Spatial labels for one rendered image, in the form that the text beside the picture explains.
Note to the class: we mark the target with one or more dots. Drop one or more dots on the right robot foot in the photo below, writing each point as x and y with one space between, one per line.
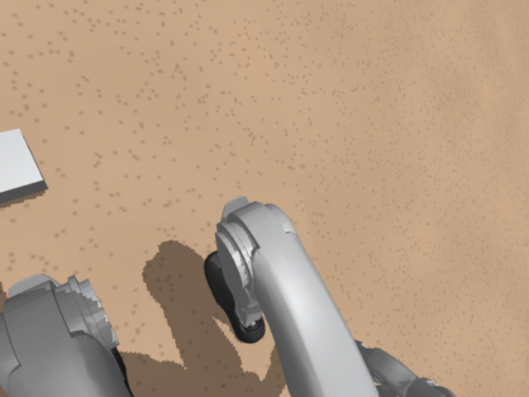
224 297

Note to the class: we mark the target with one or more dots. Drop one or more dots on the right robot arm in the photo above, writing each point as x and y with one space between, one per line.
425 387

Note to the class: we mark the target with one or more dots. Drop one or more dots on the right robot hand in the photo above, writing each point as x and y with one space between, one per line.
394 376

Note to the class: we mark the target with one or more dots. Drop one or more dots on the carton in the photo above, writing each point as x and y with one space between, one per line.
19 173

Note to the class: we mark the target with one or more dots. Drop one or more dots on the left robot foot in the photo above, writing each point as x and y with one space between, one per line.
122 367

